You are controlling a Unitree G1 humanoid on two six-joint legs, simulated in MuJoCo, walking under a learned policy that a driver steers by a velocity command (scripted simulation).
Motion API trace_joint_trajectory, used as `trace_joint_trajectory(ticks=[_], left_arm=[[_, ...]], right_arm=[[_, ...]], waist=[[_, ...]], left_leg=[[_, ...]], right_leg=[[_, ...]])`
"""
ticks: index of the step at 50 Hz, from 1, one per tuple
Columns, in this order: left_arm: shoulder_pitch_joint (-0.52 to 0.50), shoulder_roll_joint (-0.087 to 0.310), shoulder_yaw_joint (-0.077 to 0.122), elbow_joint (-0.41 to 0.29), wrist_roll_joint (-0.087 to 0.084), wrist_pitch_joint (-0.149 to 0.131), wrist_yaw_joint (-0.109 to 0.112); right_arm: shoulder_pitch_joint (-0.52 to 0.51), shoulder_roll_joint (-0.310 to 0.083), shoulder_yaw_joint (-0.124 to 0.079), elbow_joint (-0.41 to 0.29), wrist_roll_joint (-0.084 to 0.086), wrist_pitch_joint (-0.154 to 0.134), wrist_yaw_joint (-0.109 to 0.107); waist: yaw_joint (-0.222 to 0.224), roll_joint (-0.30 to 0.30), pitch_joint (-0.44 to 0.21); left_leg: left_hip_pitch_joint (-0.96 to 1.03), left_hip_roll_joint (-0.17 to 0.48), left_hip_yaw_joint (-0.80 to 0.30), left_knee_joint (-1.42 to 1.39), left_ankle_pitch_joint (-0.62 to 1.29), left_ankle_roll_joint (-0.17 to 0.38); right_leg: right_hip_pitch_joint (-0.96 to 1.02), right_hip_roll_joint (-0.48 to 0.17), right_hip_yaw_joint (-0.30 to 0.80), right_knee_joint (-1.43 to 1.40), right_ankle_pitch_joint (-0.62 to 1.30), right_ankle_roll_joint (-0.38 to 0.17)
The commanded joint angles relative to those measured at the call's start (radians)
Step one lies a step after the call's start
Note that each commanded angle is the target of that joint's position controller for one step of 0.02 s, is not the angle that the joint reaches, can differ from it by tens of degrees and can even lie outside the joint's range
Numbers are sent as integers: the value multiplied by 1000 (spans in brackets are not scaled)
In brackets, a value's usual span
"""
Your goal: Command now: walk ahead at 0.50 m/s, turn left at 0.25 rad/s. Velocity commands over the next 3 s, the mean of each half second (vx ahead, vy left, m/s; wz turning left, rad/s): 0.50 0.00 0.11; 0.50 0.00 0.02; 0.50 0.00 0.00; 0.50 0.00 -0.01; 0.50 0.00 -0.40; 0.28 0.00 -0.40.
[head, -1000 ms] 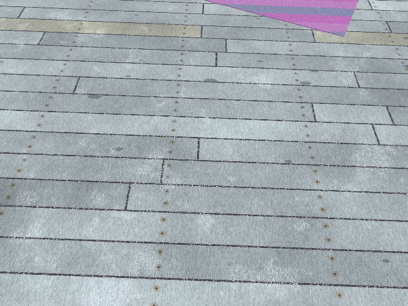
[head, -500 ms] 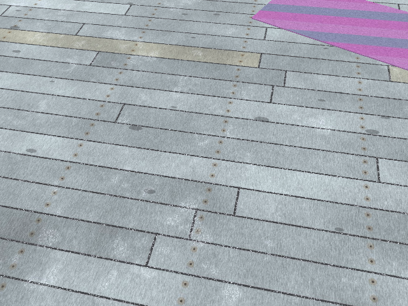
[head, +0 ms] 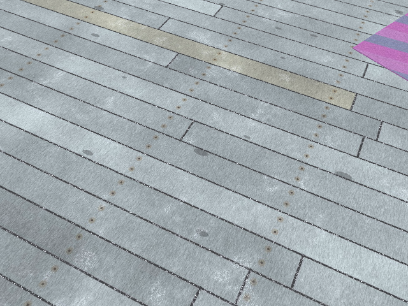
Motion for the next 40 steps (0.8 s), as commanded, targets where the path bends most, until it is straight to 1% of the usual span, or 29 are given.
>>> trace_joint_trajectory(ticks=[1,2,3,4,5,8,11,14,16,17,18,19,20,21,22,23,24,25,26,27,28,29,30,31,32,34,36,37,40], left_arm=[[46,91,25,-29,12,10,2],[23,82,23,-35,16,19,5],[-11,73,20,-47,22,24,6],[-42,68,18,-59,27,25,7],[-70,64,16,-66,27,24,6],[-149,46,8,-86,19,16,-5],[-231,37,-2,-109,13,9,-17],[-282,43,-6,-137,10,-1,-35],[-270,59,-4,-144,8,-7,-47],[-237,73,1,-137,9,-9,-49],[-181,96,11,-123,11,-10,-48],[-57,126,29,-88,13,-9,-43],[118,172,47,-43,23,-7,-35],[255,261,71,-19,37,-2,-29],[279,190,50,-1,17,2,-32],[200,141,32,-11,5,3,-30],[115,112,22,-33,10,5,-26],[50,85,12,-42,21,6,-27],[19,70,5,-46,34,0,-27],[11,61,1,-45,38,-4,-30],[12,53,-2,-37,35,-5,-32],[12,88,5,-30,34,-8,-28],[19,99,8,-26,28,-11,-24],[38,103,9,-19,27,-11,-18],[54,114,12,-12,27,-8,-12],[77,121,12,-4,20,-2,-4],[114,129,13,9,15,2,1],[137,132,13,18,11,4,2],[195,135,14,47,5,18,3]], right_arm=[[-1,-113,-23,-55,-6,-34,-10],[11,-122,-23,-46,-3,-37,-15],[32,-132,-25,-36,-1,-40,-21],[48,-138,-26,-27,0,-39,-27],[61,-139,-26,-18,0,-37,-32],[93,-139,-22,6,1,-35,-38],[139,-143,-23,42,5,-34,-40],[177,-145,-25,77,8,-22,-43],[176,-155,-30,90,11,-13,-49],[164,-164,-32,91,11,-9,-52],[150,-175,-34,89,10,-5,-53],[129,-177,-32,88,10,1,-53],[124,-153,-18,77,3,3,-53],[256,-47,12,68,-1,-11,-42],[238,-52,19,82,8,-33,-37],[147,-138,-3,57,35,-49,-31],[70,-149,-3,33,44,-57,-32],[25,-143,-6,26,28,-57,-37],[40,-137,-13,27,18,-49,-41],[66,-118,-11,37,12,-40,-42],[78,-97,-10,44,9,-27,-45],[90,-76,-6,43,12,-20,-47],[60,-79,-4,32,7,-15,-49],[22,-86,-6,21,3,-14,-49],[-11,-82,-6,15,1,-16,-50],[-76,-68,0,0,-2,-23,-43],[-147,-46,9,-16,2,-30,-35],[-182,-43,13,-24,6,-32,-31],[-263,-47,17,-52,14,-37,-15]], waist=[[23,53,-110],[23,46,-92],[13,47,-74],[5,46,-62],[-5,52,-55],[-36,75,-32],[-68,86,7],[-79,86,30],[-57,98,20],[-36,111,-1],[-4,127,-43],[65,127,-118],[138,93,-247],[109,-125,-416],[125,-225,-473],[128,-161,-318],[104,-87,-207],[73,-20,-112],[34,-51,-88],[15,-56,-83],[3,-47,-81],[-14,-77,-74],[-7,-65,-51],[2,-50,-38],[8,-35,-35],[28,-28,-28],[54,-29,-23],[68,-29,-16],[95,-33,9]], left_leg=[[166,278,-300,-280,269,175],[157,269,-267,-297,294,171],[161,267,-246,-307,329,169],[175,262,-227,-313,342,164],[182,252,-206,-319,330,153],[192,223,-153,-332,263,114],[231,242,-151,-340,196,107],[345,291,-165,-293,248,107],[409,320,-174,-246,339,91],[425,323,-171,-211,441,80],[436,312,-160,-144,618,68],[408,277,-132,-1,763,48],[269,227,-99,225,667,17],[-142,77,-56,635,243,-64],[-323,-10,-168,813,-383,-72],[-431,58,-203,894,-357,-52],[-442,117,-162,861,-264,-39],[-413,159,-133,786,-188,-39],[-347,195,-140,725,-137,-40],[-293,208,-140,697,-119,-46],[-273,215,-131,671,-99,-47],[-272,223,-125,636,-88,-61],[-302,233,-121,589,-56,-79],[-333,236,-117,532,-3,-91],[-354,234,-110,472,54,-99],[-354,222,-93,328,178,-105],[-312,195,-65,200,268,-104],[-300,183,-54,157,293,-104],[-324,165,-55,75,284,-94]], right_leg=[[-133,-64,42,-74,87,12],[-157,-60,34,-116,127,23],[-191,-59,31,-170,174,34],[-221,-55,29,-233,227,45],[-232,-49,27,-298,288,50],[-206,-15,8,-488,456,44],[-198,11,-6,-603,511,29],[-245,26,-3,-668,451,0],[-226,37,-2,-698,377,-28],[-172,54,-15,-704,336,-43],[-81,89,-44,-700,292,-61],[97,122,-73,-718,305,-89],[383,56,-7,-678,337,-135],[806,-209,430,-693,194,-300],[887,-280,729,-864,54,-341],[781,-249,618,-894,-56,-284],[625,-215,487,-920,-38,-247],[464,-177,386,-961,43,-227],[364,-154,333,-986,119,-217],[312,-133,290,-1005,198,-218],[281,-105,246,-1034,206,-209],[249,-122,226,-1055,232,-229],[241,-123,204,-1074,277,-240],[252,-114,172,-1082,316,-237],[267,-104,149,-1087,332,-228],[287,-77,92,-1085,385,-202],[297,-57,50,-1086,393,-184],[311,-58,42,-1086,378,-181],[410,-97,54,-1053,376,-182]])
Next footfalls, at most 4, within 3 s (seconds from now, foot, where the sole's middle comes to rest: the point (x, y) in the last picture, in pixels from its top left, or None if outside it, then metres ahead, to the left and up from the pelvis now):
0.40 right None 0.42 -0.15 -0.77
0.94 left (179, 229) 0.72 0.10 -0.77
1.46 right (241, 161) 1.02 -0.14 -0.77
2.02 left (182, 107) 1.33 0.11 -0.77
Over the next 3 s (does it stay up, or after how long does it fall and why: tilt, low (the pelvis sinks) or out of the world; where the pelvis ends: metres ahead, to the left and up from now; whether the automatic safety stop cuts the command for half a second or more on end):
stays up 1.64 -0.10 0.00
